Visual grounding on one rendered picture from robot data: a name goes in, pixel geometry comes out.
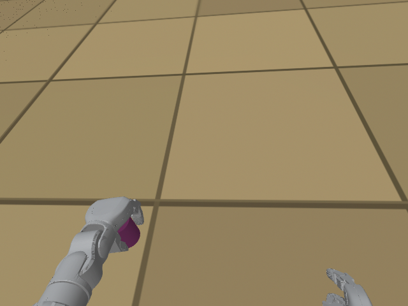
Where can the tin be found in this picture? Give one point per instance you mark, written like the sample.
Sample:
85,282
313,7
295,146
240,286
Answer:
129,233

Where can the right robot hand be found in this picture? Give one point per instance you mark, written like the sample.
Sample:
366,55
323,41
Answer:
354,294

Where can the left robot arm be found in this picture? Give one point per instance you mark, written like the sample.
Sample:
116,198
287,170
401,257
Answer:
82,269

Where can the left robot hand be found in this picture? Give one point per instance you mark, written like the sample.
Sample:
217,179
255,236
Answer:
116,211

